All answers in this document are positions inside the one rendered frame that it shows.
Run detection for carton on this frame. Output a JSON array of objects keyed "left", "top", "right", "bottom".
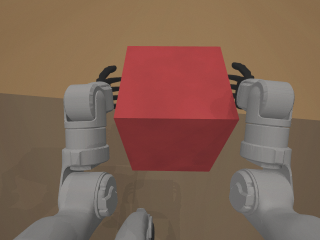
[{"left": 113, "top": 46, "right": 239, "bottom": 172}]

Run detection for robot left forearm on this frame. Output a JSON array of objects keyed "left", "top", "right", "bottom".
[{"left": 58, "top": 81, "right": 114, "bottom": 209}]

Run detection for right robot hand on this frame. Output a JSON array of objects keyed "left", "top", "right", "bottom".
[{"left": 228, "top": 62, "right": 254, "bottom": 110}]

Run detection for left robot hand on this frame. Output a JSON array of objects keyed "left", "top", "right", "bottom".
[{"left": 96, "top": 65, "right": 122, "bottom": 109}]

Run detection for robot left thigh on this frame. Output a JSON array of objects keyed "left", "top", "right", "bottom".
[{"left": 114, "top": 211, "right": 153, "bottom": 240}]

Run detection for robot left upper arm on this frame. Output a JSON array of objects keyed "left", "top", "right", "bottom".
[{"left": 13, "top": 172, "right": 118, "bottom": 240}]

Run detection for robot right forearm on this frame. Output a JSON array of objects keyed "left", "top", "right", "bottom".
[{"left": 236, "top": 78, "right": 295, "bottom": 203}]

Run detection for robot right upper arm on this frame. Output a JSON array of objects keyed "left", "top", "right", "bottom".
[{"left": 229, "top": 168, "right": 320, "bottom": 240}]

